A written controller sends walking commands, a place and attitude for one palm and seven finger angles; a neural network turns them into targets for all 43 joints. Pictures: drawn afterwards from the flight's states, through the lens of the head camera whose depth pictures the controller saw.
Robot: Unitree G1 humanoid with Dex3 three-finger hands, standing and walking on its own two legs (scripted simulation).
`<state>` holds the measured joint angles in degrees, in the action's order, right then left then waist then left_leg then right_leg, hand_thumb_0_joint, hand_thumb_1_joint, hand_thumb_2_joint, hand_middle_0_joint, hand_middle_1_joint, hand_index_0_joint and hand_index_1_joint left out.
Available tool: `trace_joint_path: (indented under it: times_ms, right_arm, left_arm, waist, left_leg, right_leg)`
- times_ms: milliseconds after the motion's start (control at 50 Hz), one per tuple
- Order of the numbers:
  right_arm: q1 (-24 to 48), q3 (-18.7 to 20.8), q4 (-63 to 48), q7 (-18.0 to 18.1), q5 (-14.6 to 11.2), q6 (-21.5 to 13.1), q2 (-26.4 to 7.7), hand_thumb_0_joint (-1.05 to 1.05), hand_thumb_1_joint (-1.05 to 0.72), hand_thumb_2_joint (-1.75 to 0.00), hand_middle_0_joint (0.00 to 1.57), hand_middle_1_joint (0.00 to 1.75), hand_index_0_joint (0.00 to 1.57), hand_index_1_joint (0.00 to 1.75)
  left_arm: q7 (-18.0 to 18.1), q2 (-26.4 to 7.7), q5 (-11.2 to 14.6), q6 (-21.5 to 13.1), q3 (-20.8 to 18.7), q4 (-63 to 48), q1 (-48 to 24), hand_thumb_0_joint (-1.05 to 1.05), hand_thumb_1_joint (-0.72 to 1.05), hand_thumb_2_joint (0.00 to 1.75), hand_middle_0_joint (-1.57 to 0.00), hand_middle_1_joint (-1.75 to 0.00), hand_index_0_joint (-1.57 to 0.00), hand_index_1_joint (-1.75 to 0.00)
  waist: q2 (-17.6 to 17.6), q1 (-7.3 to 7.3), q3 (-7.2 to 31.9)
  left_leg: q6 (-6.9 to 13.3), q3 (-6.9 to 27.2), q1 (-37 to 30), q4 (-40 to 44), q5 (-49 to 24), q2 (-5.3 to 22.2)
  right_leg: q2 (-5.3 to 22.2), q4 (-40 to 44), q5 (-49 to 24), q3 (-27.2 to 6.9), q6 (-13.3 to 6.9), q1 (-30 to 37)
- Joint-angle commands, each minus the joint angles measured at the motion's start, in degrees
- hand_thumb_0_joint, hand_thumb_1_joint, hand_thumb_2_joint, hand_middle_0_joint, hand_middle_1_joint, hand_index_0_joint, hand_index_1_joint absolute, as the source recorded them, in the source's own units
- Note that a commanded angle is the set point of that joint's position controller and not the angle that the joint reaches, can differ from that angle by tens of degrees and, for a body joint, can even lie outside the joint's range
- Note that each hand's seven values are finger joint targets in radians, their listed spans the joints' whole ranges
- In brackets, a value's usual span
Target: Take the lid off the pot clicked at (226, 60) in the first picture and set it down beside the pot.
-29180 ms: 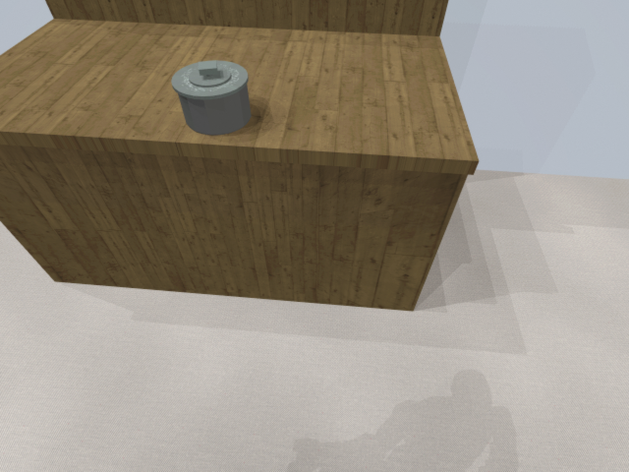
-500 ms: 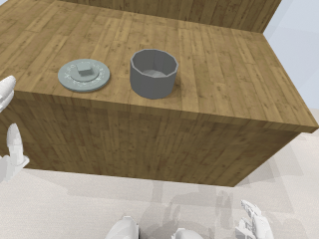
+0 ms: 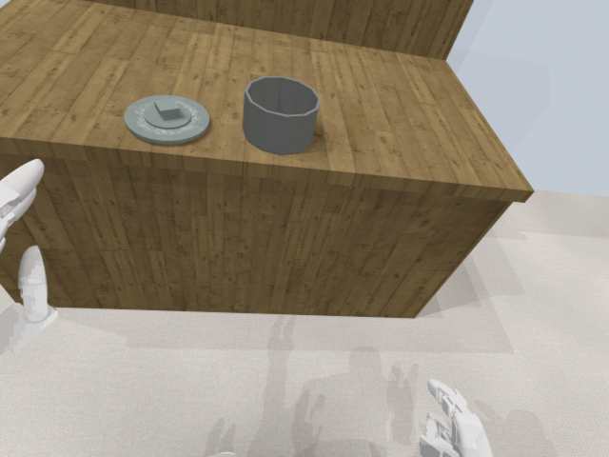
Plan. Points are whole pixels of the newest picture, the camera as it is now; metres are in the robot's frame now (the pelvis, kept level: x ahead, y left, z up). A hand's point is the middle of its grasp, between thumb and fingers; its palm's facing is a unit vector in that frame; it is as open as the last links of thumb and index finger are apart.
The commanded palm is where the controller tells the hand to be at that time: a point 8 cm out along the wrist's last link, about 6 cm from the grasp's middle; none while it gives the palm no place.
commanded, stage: stop stepping back and stand still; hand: left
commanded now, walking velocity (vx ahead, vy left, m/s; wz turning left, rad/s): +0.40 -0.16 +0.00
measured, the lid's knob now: (167, 107) +0.77 +0.32 +0.00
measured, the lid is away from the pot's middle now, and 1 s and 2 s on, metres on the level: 0.24 0.24 0.24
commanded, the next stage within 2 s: let the arm hang, fingers relaxed in 1.60 s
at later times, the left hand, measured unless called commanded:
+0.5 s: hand out of the picture +0.11 +0.28 +0.17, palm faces +0.29 -0.84 -0.46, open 7.4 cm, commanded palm none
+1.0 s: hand out of the picture -0.06 +0.23 -0.18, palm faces +0.08 -0.99 -0.11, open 7.3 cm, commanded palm none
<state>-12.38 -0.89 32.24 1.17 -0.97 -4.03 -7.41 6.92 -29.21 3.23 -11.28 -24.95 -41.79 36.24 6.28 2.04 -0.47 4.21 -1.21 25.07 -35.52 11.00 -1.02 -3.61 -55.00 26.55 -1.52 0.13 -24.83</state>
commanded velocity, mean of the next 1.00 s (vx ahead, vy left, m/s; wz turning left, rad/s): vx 0.12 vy -0.06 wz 0.00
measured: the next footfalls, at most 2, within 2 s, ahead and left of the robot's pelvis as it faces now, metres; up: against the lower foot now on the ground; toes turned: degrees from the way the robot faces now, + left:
right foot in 0.14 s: -0.03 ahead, -0.08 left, +0.00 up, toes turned -4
left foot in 0.36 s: -0.01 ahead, +0.16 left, +0.00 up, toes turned +10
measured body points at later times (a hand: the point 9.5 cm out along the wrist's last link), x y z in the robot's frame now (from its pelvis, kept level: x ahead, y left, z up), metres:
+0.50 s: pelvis -0.08 +0.05 +0.01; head -0.08 +0.09 +0.45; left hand +0.09 +0.33 +0.19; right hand +0.07 -0.17 -0.06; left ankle -0.04 +0.16 -0.72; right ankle -0.07 -0.07 -0.69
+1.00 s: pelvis -0.03 +0.06 +0.01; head +0.02 +0.10 +0.45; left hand -0.06 +0.28 -0.17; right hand -0.07 -0.19 -0.12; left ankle -0.05 +0.15 -0.72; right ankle -0.03 -0.09 -0.73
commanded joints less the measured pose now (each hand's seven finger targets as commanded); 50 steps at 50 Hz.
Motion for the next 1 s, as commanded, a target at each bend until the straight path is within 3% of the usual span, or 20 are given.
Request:
trace_joint_path:
  times_ms: [0, 60, 100, 140, 200, 280, 300, 320, 380, 440, 460, 520, 560, 600, 680, 700, 720, 760, 820, 980]
  right_arm:
    - [5.68, 2.68, -9.90, 0.20, -0.33, -2.87, -9.99, 0.00, -0.90, -0.90, 0.20, 0.30, 0.20, 0.30]
    - [4.75, 2.12, -8.69, 1.43, 0.54, -2.70, -9.97, 0.00, -0.90, -0.90, 0.20, 0.30, 0.20, 0.30]
    - [2.64, 2.94, -7.59, 1.62, -0.03, -1.75, -9.32, 0.00, -0.90, -0.90, 0.20, 0.30, 0.20, 0.30]
    - [4.06, 2.65, -8.49, 2.22, -0.23, -1.75, -9.39, 0.00, -0.90, -0.90, 0.20, 0.30, 0.20, 0.30]
    - [5.62, 3.67, -7.88, 2.79, -0.65, -0.72, -10.35, 0.00, -0.90, -0.90, 0.20, 0.30, 0.20, 0.30]
    - [4.09, 1.83, -6.77, 4.30, -0.52, -4.37, -8.44, 0.00, -0.90, -0.90, 0.20, 0.30, 0.20, 0.30]
    - [3.42, 1.86, -7.49, 4.83, -0.52, -5.70, -9.18, 0.00, -0.90, -0.90, 0.20, 0.30, 0.20, 0.30]
    - [3.27, 2.03, -8.16, 4.81, -0.07, -6.40, -10.92, 0.00, -0.90, -0.90, 0.20, 0.30, 0.20, 0.30]
    - [4.42, 3.08, -6.72, 2.96, 0.39, -7.41, -10.04, 0.00, -0.90, -0.90, 0.20, 0.30, 0.20, 0.30]
    - [5.00, 2.74, -6.17, 2.16, 0.52, -6.57, -9.37, 0.00, -0.90, -0.90, 0.20, 0.30, 0.20, 0.30]
    - [5.33, 7.26, 7.14, -1.55, 2.69, -6.26, -16.58, 0.00, -0.90, -0.90, 0.20, 0.30, 0.20, 0.30]
    - [-1.15, 6.60, 3.92, -1.18, 2.70, 1.50, -14.94, 0.00, -0.90, -0.90, 0.20, 0.30, 0.20, 0.30]
    - [-0.73, 5.92, 3.29, -1.70, 2.39, 2.83, -12.12, 0.00, -0.90, -0.90, 0.20, 0.30, 0.20, 0.30]
    - [-0.64, 6.40, 3.43, -1.70, 2.46, 4.22, -12.25, 0.00, -0.90, -0.90, 0.20, 0.30, 0.20, 0.30]
    - [-11.81, 5.74, 10.44, -1.84, 2.82, 4.92, -11.61, 0.00, -0.90, -0.90, 0.20, 0.30, 0.20, 0.30]
    - [-16.38, 6.24, 11.98, -1.70, 3.50, 3.88, -16.30, 0.00, -0.90, -0.90, 0.20, 0.30, 0.20, 0.30]
    - [-15.78, 6.43, 12.03, -0.34, 3.61, 3.42, -18.34, 0.00, -0.90, -0.90, 0.20, 0.30, 0.20, 0.30]
    - [-7.84, 5.47, 12.73, -0.03, 2.97, 2.37, -14.63, 0.00, -0.90, -0.90, 0.20, 0.30, 0.20, 0.30]
    - [-8.16, 4.27, 16.20, 0.81, 2.48, 1.32, -10.44, 0.00, -0.90, -0.90, 0.20, 0.30, 0.20, 0.30]
    - [-11.79, 4.06, 23.26, 0.49, 1.29, 3.00, -5.50, 0.00, -0.90, -0.90, 0.20, 0.30, 0.20, 0.30]
  left_arm:
    - [0.97, -3.63, 0.17, -1.55, -2.41, -9.55, 6.30, 0.00, 0.90, 0.90, -0.20, -0.30, -0.20, -0.30]
    - [0.60, -4.48, -0.01, -0.24, -1.80, -9.16, 4.21, 0.00, 0.90, 0.90, -0.20, -0.30, -0.20, -0.30]
    - [0.16, -5.28, -1.04, 0.26, -1.54, -8.54, 1.19, 0.00, 0.90, 0.90, -0.20, -0.30, -0.20, -0.30]
    - [0.72, -9.28, 0.05, 0.19, -5.91, -9.83, -7.00, 0.00, 0.90, 0.90, -0.20, -0.30, -0.20, -0.30]
    - [-0.53, -4.81, -0.32, -0.20, -0.93, -6.33, -10.44, 0.00, 0.90, 0.90, -0.20, -0.30, -0.20, -0.30]
    - [1.61, -3.55, -0.65, -0.88, 0.29, -10.27, -6.49, 0.00, 0.90, 0.90, -0.20, -0.30, -0.20, -0.30]
    - [2.03, -3.14, -0.16, -1.21, 0.11, -11.25, -3.92, 0.00, 0.90, 0.90, -0.20, -0.30, -0.20, -0.30]
    - [2.26, -3.70, 0.21, -2.31, -0.51, -13.28, -3.71, 0.00, 0.90, 0.90, -0.20, -0.30, -0.20, -0.30]
    - [1.24, -5.21, 0.01, -2.45, -3.08, -10.15, -1.31, 0.00, 0.90, 0.90, -0.20, -0.30, -0.20, -0.30]
    - [1.16, -4.91, 0.23, -2.39, -4.38, -9.32, 5.31, 0.00, 0.90, 0.90, -0.20, -0.30, -0.20, -0.30]
    - [-5.81, 11.20, -7.75, 8.10, 17.18, 42.04, -9.56, 0.00, 0.90, 0.90, -0.20, -0.30, -0.20, -0.30]
    - [-8.20, 10.78, -5.95, 11.69, 19.62, 51.67, -11.13, 0.00, 0.90, 0.90, -0.20, -0.30, -0.20, -0.30]
    - [-7.57, 5.36, -6.31, 11.75, 18.91, 57.32, -13.01, 0.00, 0.90, 0.90, -0.20, -0.30, -0.20, -0.30]
    - [-6.56, 3.38, -6.32, 12.22, 19.23, 62.92, -20.49, 0.00, 0.90, 0.90, -0.20, -0.30, -0.20, -0.30]
    - [-6.13, 6.75, -5.56, 12.68, 21.04, 75.72, -30.69, 0.00, 0.90, 0.90, -0.20, -0.30, -0.20, -0.30]
    - [-6.93, 11.63, -4.85, 12.77, 22.37, 77.21, -27.79, 0.00, 0.90, 0.90, -0.20, -0.30, -0.20, -0.30]
    - [-7.28, 10.31, -4.19, 12.16, 22.49, 77.04, -29.47, 0.00, 0.90, 0.90, -0.20, -0.30, -0.20, -0.30]
    - [-7.66, 10.41, -4.55, 11.59, 22.32, 83.88, -27.29, 0.00, 0.90, 0.90, -0.20, -0.30, -0.20, -0.30]
    - [-7.82, 11.80, -4.01, 11.78, 23.25, 90.66, -23.87, 0.00, 0.90, 0.90, -0.20, -0.30, -0.20, -0.30]
    - [-5.81, 12.11, -3.83, 10.79, 24.06, 98.61, -20.03, 0.00, 0.90, 0.90, -0.20, -0.30, -0.20, -0.30]
  waist:
    - [-20.54, -2.44, 4.39]
    - [-15.26, -3.56, 5.67]
    - [5.51, -2.06, 5.40]
    - [2.69, -1.11, 3.57]
    - [-3.30, -0.42, -7.40]
    - [-9.19, -0.85, 3.31]
    - [-12.92, -0.52, 3.37]
    - [-25.95, -0.92, 2.62]
    - [-20.39, -0.85, -3.11]
    - [-15.41, -2.46, -0.70]
    - [-16.53, 2.13, -1.13]
    - [-0.58, -0.92, 6.74]
    - [15.05, -2.71, 3.83]
    - [8.96, -0.68, -0.26]
    - [-4.82, 5.86, -7.09]
    - [-29.80, 5.62, -6.02]
    - [-26.44, 4.18, -4.59]
    - [-17.56, -1.09, -2.74]
    - [-18.99, -1.42, 2.91]
    - [-11.66, -0.48, -1.44]
  left_leg:
    - [-1.86, 12.49, 5.92, 28.84, 31.22, 10.77]
    - [-4.49, 8.05, 6.70, 17.39, 24.69, 7.69]
    - [-3.86, -4.07, 8.39, -21.97, 15.20, -0.21]
    - [-3.49, 1.76, 12.41, -44.28, 11.49, 2.62]
    - [-2.93, 5.19, 9.40, -34.71, 12.33, 8.16]
    - [-1.75, -4.28, -10.77, 1.79, 12.49, 4.42]
    - [-1.19, -1.72, -16.07, 13.62, 14.46, 5.12]
    - [2.40, 14.86, -20.52, 22.01, 19.41, 14.72]
    - [8.47, 30.10, -4.12, 27.24, 30.04, 21.95]
    - [4.00, 15.85, 2.19, 26.35, 26.47, 17.67]
    - [1.83, 13.53, 3.53, 12.80, 12.28, 15.74]
    - [0.15, 9.30, 2.73, 5.84, 13.60, 10.95]
    - [-2.29, 0.09, 14.47, -10.79, 23.32, 1.39]
    - [-2.58, -2.47, 10.47, -29.53, 20.64, 1.50]
    - [-0.92, 3.17, -13.42, 3.03, 16.39, 6.29]
    - [3.72, 26.44, -15.70, 19.38, 21.64, 17.73]
    - [9.45, 38.21, -10.97, 25.38, 21.00, 23.21]
    - [7.18, 27.05, -3.55, 23.93, 16.69, 17.52]
    - [4.55, 10.70, -11.16, 18.70, -6.38, 12.96]
    - [-0.99, 3.85, -11.01, 11.80, 4.01, 5.28]
  right_leg:
    - [-2.29, 12.04, 1.83, 8.70, -2.08, 13.96]
    - [-2.73, 30.74, 2.38, 8.38, -4.21, 25.78]
    - [14.28, 42.65, -8.38, -8.89, -10.53, 20.26]
    - [23.06, 42.64, -6.79, -14.38, -14.87, 7.50]
    - [22.38, 44.73, 13.77, -16.85, -13.90, -7.00]
    - [14.98, 31.56, 11.05, -4.68, -9.40, 0.48]
    - [10.40, 21.49, 7.73, 0.38, -6.57, 0.51]
    - [2.55, 6.64, 5.41, 6.66, -2.40, -6.04]
    - [5.10, -7.80, 0.41, -2.10, -1.07, -9.12]
    - [4.35, 7.82, -2.09, 3.71, -1.28, 5.29]
    - [8.96, 9.01, -0.68, 0.93, -0.73, -0.61]
    - [2.78, 20.54, -2.97, 6.60, -1.22, 12.60]
    - [13.56, 33.28, 9.85, -7.93, -6.45, 16.75]
    - [22.05, 40.36, 14.36, -16.61, -12.84, 6.22]
    - [13.08, 23.20, 12.53, -3.96, -6.17, -14.06]
    - [1.90, -0.12, 11.22, 6.03, -0.65, -19.93]
    - [3.52, -10.10, 7.64, -1.44, -0.54, -18.70]
    - [6.31, -10.74, -2.23, -3.16, -0.43, -11.27]
    - [6.31, 2.47, -3.15, -0.07, 0.63, -2.79]
    - [9.95, 32.58, -13.64, -5.36, -3.63, 11.03]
